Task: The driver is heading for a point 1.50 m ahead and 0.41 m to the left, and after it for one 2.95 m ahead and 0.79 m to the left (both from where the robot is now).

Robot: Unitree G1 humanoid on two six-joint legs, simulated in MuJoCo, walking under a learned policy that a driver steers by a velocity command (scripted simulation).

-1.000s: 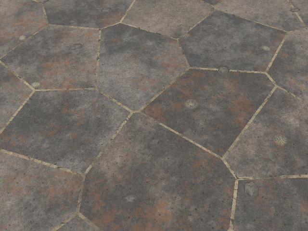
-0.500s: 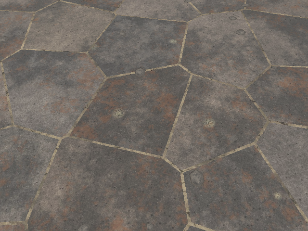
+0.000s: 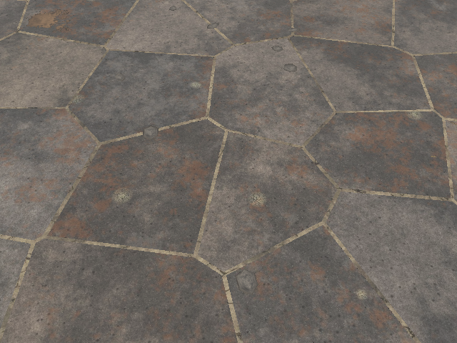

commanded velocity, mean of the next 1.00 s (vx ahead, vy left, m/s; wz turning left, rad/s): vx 0.12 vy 0.00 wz -0.03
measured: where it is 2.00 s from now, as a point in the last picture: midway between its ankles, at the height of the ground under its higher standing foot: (235, 296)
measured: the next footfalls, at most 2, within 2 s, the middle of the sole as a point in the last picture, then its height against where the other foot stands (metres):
left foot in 1.34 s outside the picture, level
right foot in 1.86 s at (269, 261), level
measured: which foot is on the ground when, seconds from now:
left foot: down 0.00-0.86, up 0.88-1.00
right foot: down 0.00-1.00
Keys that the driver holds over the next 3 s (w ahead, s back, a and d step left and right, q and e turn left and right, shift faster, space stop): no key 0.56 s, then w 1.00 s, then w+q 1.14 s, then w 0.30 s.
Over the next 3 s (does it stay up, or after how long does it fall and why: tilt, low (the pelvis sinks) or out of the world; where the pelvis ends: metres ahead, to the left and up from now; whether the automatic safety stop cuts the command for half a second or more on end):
stays up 1.16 0.23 0.00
